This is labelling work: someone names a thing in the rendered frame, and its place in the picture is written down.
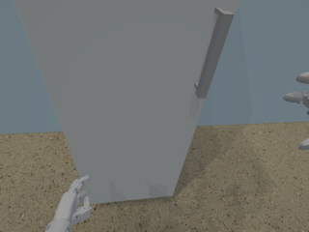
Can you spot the left robot forearm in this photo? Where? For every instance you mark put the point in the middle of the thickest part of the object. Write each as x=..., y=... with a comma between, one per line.
x=58, y=225

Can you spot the fridge door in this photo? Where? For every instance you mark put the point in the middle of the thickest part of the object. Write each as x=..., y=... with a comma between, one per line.
x=121, y=75

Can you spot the left robot hand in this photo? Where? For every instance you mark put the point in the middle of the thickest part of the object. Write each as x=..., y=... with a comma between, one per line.
x=68, y=205

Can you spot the handle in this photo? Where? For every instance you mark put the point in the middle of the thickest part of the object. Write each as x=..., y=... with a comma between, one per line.
x=218, y=39

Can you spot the right robot hand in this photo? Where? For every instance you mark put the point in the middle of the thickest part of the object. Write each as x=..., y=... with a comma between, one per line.
x=300, y=97

